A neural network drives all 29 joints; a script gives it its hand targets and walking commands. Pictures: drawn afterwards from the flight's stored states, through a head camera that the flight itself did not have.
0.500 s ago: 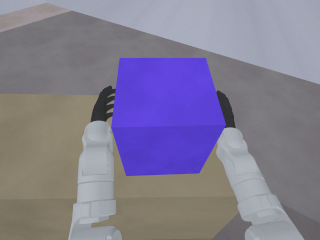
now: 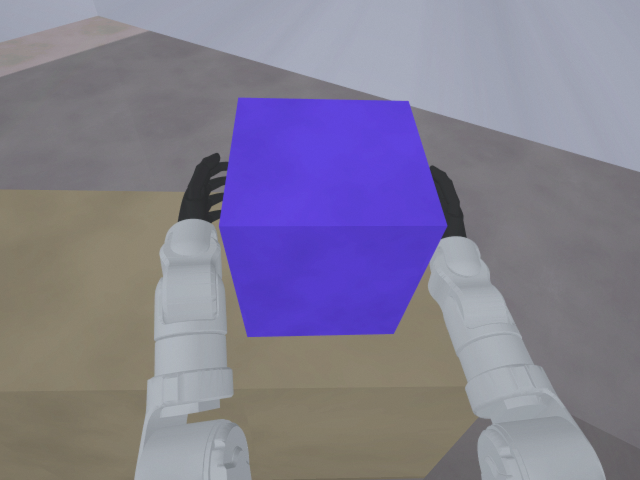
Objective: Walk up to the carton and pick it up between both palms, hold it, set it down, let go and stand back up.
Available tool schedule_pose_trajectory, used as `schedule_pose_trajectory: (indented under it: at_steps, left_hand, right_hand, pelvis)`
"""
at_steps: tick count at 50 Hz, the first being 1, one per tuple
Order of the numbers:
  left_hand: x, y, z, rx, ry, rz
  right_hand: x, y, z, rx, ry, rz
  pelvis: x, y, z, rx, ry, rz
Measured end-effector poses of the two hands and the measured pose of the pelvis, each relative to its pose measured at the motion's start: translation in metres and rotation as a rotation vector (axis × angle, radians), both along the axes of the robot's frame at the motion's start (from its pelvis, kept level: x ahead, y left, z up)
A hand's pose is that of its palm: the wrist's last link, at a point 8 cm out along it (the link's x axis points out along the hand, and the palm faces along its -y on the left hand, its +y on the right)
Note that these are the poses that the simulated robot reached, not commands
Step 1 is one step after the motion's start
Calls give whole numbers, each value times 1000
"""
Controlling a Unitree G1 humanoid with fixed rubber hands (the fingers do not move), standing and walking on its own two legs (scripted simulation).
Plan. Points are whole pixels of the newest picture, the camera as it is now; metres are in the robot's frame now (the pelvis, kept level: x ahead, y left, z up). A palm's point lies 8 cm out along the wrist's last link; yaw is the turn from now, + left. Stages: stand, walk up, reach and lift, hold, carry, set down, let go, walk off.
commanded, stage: reach and lift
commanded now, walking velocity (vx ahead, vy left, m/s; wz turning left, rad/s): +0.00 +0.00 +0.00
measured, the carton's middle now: (322, 226) +0.39 -0.01 +0.12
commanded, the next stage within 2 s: hold in 0.48 s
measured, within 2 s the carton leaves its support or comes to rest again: neither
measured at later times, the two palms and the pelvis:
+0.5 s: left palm (180, 218) +0.35 +0.16 +0.18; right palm (441, 214) +0.35 -0.14 +0.17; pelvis +0.00 +0.00 +0.00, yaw +1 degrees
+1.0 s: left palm (175, 209) +0.35 +0.16 +0.19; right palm (441, 202) +0.36 -0.14 +0.19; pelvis +0.00 -0.01 +0.00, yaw +1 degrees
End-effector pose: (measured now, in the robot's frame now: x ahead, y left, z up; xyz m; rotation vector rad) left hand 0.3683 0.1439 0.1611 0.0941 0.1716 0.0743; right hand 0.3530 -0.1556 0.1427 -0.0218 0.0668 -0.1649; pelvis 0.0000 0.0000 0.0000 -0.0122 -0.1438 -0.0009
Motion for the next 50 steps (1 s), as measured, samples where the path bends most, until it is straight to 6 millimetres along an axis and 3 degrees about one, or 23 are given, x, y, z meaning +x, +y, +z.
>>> schedule_pose_trajectory:
  at_steps: [16,31,40,50]
  left_hand:
    - [-5,9,6,-6,-12,23]
    - [-21,14,23,-12,-14,55]
    - [-14,12,27,-11,12,58]
    - [-14,17,30,-20,-28,56]
  right_hand:
    - [4,8,16,-15,-16,27]
    - [-4,13,32,4,-20,52]
    - [3,10,31,13,2,50]
    - [5,15,43,3,-44,57]
  pelvis:
    - [6,1,-1,-6,-25,9]
    - [-4,-2,-1,-2,-45,10]
    - [-10,-5,-1,4,-26,10]
    - [-3,-6,-1,-1,-38,18]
